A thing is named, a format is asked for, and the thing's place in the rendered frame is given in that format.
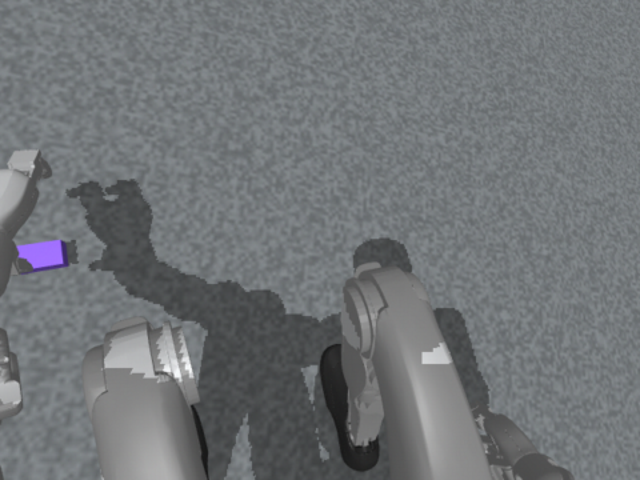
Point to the left robot hand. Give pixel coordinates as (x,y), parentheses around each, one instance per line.
(19,195)

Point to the right robot hand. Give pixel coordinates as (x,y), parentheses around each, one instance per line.
(504,444)

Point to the left robot foot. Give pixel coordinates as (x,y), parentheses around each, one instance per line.
(203,445)

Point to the left robot arm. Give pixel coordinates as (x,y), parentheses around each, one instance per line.
(11,402)

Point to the right robot arm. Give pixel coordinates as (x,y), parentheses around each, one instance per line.
(536,466)

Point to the right robot foot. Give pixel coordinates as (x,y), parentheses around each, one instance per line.
(335,390)

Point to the small box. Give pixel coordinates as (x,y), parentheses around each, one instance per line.
(45,255)

